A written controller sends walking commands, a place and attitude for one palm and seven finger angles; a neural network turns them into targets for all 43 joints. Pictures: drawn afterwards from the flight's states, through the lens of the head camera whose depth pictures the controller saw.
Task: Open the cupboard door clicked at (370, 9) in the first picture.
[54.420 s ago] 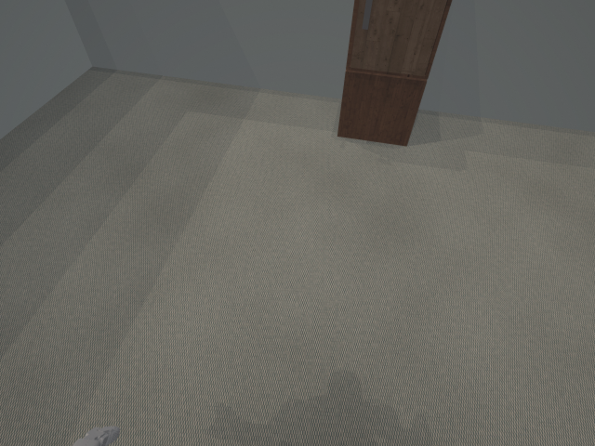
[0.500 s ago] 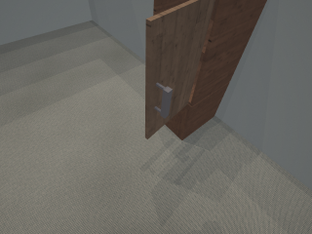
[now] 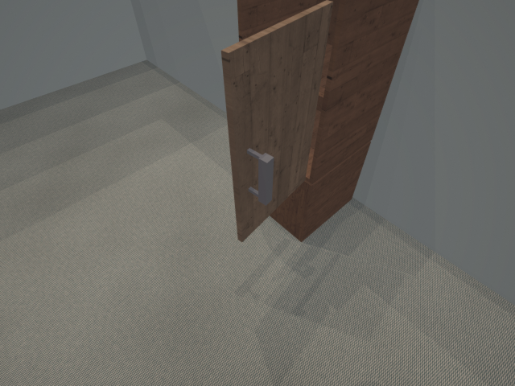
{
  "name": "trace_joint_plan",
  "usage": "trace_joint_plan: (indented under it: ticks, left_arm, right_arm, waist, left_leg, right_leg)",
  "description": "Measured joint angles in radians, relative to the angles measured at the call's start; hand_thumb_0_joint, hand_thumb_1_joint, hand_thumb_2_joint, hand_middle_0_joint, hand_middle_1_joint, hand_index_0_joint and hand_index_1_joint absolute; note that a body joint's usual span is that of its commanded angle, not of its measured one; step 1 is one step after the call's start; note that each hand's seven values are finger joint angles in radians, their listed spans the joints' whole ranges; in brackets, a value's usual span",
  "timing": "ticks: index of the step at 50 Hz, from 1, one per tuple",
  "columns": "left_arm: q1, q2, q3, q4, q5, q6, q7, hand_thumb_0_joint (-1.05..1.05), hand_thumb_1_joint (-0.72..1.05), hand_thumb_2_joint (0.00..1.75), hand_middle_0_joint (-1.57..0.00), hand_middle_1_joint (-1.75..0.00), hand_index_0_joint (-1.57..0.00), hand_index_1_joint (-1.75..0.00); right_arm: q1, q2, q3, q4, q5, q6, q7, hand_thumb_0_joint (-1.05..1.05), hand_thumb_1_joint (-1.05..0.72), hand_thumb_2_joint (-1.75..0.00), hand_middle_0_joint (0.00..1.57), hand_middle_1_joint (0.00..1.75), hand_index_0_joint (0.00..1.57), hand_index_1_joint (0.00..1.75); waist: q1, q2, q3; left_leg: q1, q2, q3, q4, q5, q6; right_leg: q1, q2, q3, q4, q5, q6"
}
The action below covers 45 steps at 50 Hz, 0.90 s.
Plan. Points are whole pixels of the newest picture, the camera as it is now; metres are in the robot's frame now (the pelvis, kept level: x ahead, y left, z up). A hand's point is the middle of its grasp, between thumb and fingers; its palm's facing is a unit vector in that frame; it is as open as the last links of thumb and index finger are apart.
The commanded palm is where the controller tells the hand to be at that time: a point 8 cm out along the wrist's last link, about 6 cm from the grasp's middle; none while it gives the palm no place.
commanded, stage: let the arm hang, fingers relaxed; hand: left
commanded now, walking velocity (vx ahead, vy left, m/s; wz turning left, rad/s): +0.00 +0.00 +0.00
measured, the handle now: (258, 176) +0.60 +0.03 -0.07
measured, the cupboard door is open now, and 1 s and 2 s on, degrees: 98 98 98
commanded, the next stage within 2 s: look to check the result in 0.16 s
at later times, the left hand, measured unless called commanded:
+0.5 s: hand out of the picture +0.00 +0.16 -0.17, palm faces +0.04 -0.98 -0.19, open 7.4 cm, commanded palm none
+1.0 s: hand out of the picture +0.05 +0.18 -0.17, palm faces +0.02 -0.97 -0.25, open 7.4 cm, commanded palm none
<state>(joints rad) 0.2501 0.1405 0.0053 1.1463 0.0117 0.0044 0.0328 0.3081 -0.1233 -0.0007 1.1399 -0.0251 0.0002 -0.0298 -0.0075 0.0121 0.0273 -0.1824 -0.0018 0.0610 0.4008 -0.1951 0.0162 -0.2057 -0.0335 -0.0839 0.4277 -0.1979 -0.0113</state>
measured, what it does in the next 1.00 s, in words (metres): stands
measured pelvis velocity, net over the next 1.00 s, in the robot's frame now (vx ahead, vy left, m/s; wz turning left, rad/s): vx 0.02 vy -0.02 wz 0.01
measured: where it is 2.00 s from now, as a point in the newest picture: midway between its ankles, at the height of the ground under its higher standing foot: outside the picture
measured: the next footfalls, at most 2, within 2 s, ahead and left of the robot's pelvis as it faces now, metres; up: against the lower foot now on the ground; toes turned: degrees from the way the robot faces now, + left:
none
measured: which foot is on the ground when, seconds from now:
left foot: down 0.00-1.00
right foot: down 0.00-1.00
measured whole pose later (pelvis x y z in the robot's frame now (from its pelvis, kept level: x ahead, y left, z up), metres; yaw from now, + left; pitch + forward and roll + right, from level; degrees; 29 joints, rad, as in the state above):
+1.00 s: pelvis +0.02 -0.02 +0.00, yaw +0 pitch -2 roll +0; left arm 0.19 0.20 0.01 1.14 0.01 -0.02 0.02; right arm 0.22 -0.20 -0.01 1.15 -0.02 0.00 -0.03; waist 0.00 0.02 0.05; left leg -0.12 0.03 0.04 0.35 -0.20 -0.02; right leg -0.14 0.00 -0.10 0.36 -0.20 -0.04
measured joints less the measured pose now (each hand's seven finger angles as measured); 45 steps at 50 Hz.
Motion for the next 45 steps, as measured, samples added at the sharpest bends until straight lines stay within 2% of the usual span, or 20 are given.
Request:
trace_joint_plan:
  ticks: [25, 45]
  left_arm:
    - [0.013, 0.002, 0.005, 0.013, -0.005, -0.008, -0.007, 0.01, 0.9, 0.89, -0.2, -0.3, -0.2, -0.3]
    - [-0.044, 0.049, 0.008, 0.001, -0.005, -0.019, -0.012, 0.01, 0.9, 0.89, -0.2, -0.3, -0.2, -0.3]
  right_arm:
    - [-0.019, -0.017, -0.005, 0.009, 0.002, -0.001, -0.005, 0.0, -0.91, -0.9, 0.2, 0.3, 0.2, 0.3]
    - [-0.081, -0.064, -0.005, 0.007, 0.001, -0.005, -0.001, 0.0, -0.91, -0.9, 0.2, 0.3, 0.2, 0.3]
  waist:
    - [0.005, 0.0, 0.027]
    - [0.004, 0.006, 0.02]
  left_leg:
    - [0.018, 0.019, -0.014, -0.01, -0.01, -0.02]
    - [0.055, 0.029, -0.018, -0.045, -0.006, -0.032]
  right_leg:
    - [0.026, 0.02, -0.014, -0.021, -0.01, -0.017]
    - [0.063, 0.033, -0.018, -0.055, -0.008, -0.027]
